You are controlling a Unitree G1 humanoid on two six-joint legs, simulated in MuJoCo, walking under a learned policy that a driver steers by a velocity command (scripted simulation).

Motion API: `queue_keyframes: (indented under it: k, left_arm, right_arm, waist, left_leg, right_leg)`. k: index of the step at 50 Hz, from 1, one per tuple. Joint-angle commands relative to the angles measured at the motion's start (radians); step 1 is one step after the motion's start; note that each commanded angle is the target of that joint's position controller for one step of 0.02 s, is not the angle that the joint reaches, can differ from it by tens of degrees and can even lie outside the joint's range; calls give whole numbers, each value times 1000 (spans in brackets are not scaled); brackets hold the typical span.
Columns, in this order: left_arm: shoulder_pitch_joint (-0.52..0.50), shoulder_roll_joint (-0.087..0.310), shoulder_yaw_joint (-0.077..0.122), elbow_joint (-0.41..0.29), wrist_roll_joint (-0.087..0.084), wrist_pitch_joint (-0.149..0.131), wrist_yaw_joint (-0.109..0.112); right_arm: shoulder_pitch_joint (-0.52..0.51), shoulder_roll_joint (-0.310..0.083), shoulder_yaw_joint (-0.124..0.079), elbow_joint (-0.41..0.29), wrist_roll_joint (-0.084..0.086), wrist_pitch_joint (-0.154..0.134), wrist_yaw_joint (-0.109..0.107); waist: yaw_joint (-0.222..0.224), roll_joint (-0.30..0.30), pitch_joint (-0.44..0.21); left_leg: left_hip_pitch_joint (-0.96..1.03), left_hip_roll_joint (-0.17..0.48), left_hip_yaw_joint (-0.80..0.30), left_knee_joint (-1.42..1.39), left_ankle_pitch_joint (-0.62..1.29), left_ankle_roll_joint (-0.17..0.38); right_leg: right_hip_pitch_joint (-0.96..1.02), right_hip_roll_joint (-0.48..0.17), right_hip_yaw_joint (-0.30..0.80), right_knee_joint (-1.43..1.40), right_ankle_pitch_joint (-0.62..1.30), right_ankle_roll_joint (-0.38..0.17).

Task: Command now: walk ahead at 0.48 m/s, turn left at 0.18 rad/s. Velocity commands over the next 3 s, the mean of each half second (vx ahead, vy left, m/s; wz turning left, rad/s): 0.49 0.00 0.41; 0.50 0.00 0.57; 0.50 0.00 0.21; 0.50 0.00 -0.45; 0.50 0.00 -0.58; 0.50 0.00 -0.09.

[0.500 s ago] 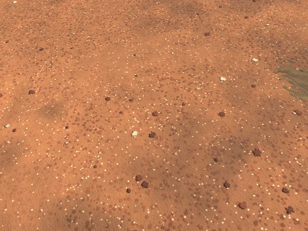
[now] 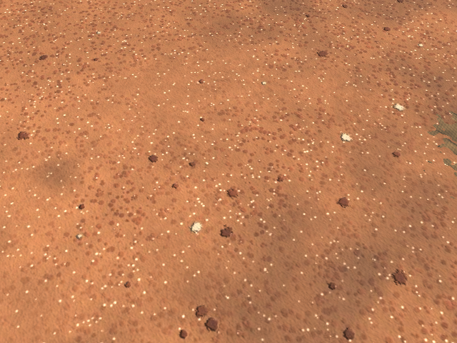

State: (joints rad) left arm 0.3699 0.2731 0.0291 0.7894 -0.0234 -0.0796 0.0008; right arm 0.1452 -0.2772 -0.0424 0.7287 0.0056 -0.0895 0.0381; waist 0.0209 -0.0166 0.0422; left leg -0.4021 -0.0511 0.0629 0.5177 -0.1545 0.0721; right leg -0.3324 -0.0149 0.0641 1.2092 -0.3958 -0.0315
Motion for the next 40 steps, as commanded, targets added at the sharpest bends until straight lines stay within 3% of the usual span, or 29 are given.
queue_keyframes:
  k: [1, 3, 6, 10, 13, 16, 17, 18, 19, 20, 21, 22, 23, 24, 26, 30, 35, 40]
  left_arm:
    - [-27, 114, 35, -100, 15, -27, 3]
    - [-2, 82, 30, -96, 25, -12, 8]
    - [-119, 76, 27, -145, 42, -8, 18]
    - [-294, 44, 13, -186, 29, -29, 4]
    - [-373, 66, 20, -211, 14, -41, -13]
    - [-353, 114, 41, -216, 9, -53, -21]
    - [-300, 125, 49, -205, 9, -57, -20]
    - [-201, 154, 66, -183, 14, -61, -13]
    - [-43, 213, 84, -171, 32, -63, -3]
    - [40, 293, 104, -143, 45, -48, -3]
    - [51, 214, 90, -139, 33, -42, -9]
    - [7, 143, 70, -149, 29, -40, -5]
    - [-51, 117, 59, -150, 33, -35, -6]
    - [-93, 91, 50, -145, 33, -32, -7]
    - [-128, 82, 49, -132, 36, -37, -6]
    - [-122, 126, 68, -91, 30, -48, -3]
    - [-109, 170, 79, -55, 24, -33, 8]
    - [-67, 218, 95, -20, -3, -9, 7]
  right_arm:
    - [66, -107, -29, -41, -13, -6, -4]
    - [71, -114, -34, -34, 1, -17, -6]
    - [104, -137, -42, -20, 8, -22, -19]
    - [179, -168, -51, -5, 20, -1, -36]
    - [237, -178, -54, 6, 29, 14, -43]
    - [236, -182, -57, 2, 26, 28, -50]
    - [222, -175, -56, -3, 23, 33, -50]
    - [219, -143, -46, -9, 18, 35, -49]
    - [208, -77, -21, -36, 0, 32, -44]
    - [347, 6, 4, -66, 19, 18, -42]
    - [339, -88, -12, -57, 44, 16, -45]
    - [235, -159, -33, -65, 45, 22, -47]
    - [177, -155, -36, -78, 31, 29, -48]
    - [147, -143, -39, -90, 20, 34, -44]
    - [153, -105, -39, -98, 27, 51, -32]
    - [95, -61, -30, -130, 15, 70, -27]
    - [-42, -43, -19, -163, 16, 57, 2]
    - [-142, -64, -27, -216, 19, 59, 25]
  waist:
    - [-5, 62, -73]
    - [19, 76, -61]
    - [0, 70, -12]
    - [-69, 73, -4]
    - [-99, 88, -12]
    - [-67, 118, -33]
    - [-32, 128, -49]
    - [18, 120, -107]
    - [87, 29, -253]
    - [34, -280, -390]
    - [55, -260, -368]
    - [78, -141, -237]
    - [60, -75, -162]
    - [37, -68, -102]
    - [-1, -111, -53]
    - [-9, -68, -16]
    - [34, -47, 9]
    - [47, -51, 42]
  left_leg:
    - [232, 258, -401, -325, 41, 199]
    - [166, 239, -348, -365, 104, 222]
    - [121, 209, -281, -388, 156, 218]
    - [129, 165, -240, -344, 123, 160]
    - [193, 199, -308, -285, 66, 151]
    - [268, 232, -398, -192, 35, 117]
    - [264, 221, -406, -140, 56, 101]
    - [231, 168, -382, -24, 103, 71]
    - [112, 101, -314, 254, -2, 31]
    - [-252, -35, -185, 595, -413, -32]
    - [-395, 28, -222, 758, -423, -42]
    - [-428, 67, -221, 806, -324, -46]
    - [-399, 101, -196, 790, -244, -54]
    - [-374, 124, -194, 745, -195, -60]
    - [-296, 154, -177, 691, -148, -68]
    - [-327, 164, -161, 567, -69, -89]
    - [-287, 155, -104, 296, 149, -72]
    - [-245, 126, -32, 155, 59, -14]
  right_leg:
    - [-264, -108, 32, 9, 104, 1]
    - [-243, -114, 16, -57, 126, 29]
    - [-289, -110, 1, -231, 253, 71]
    - [-217, -49, -16, -550, 473, 87]
    - [-183, -19, -2, -654, 477, 87]
    - [-111, -8, 14, -726, 370, 57]
    - [-36, -3, -2, -757, 341, 37]
    - [119, -17, -6, -784, 327, 5]
    - [370, -183, 144, -764, 286, -66]
    - [712, -417, 561, -812, 160, -222]
    - [692, -436, 706, -884, -42, -237]
    - [581, -388, 545, -897, -37, -191]
    - [459, -341, 405, -909, 89, -164]
    - [361, -297, 308, -937, 182, -154]
    - [245, -250, 175, -996, 268, -141]
    - [221, -265, 37, -1048, 419, -168]
    - [263, -245, -124, -1048, 450, -132]
    - [366, -282, -197, -993, 536, -96]
